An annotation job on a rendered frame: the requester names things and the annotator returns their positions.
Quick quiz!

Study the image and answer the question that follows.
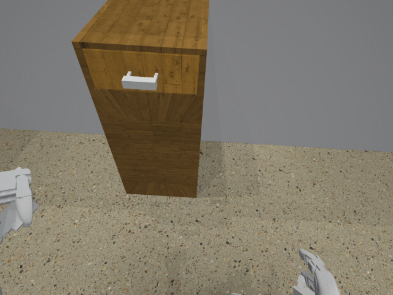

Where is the cabinet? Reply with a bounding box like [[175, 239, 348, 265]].
[[71, 0, 209, 198]]

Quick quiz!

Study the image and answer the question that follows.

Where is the left robot hand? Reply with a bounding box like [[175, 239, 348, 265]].
[[0, 167, 38, 244]]

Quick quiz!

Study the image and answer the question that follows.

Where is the drawer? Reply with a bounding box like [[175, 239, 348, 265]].
[[82, 49, 200, 94]]

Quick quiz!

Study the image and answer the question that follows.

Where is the right robot hand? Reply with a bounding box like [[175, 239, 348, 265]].
[[293, 249, 341, 295]]

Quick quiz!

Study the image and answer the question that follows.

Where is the handle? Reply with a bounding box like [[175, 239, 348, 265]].
[[122, 71, 158, 90]]

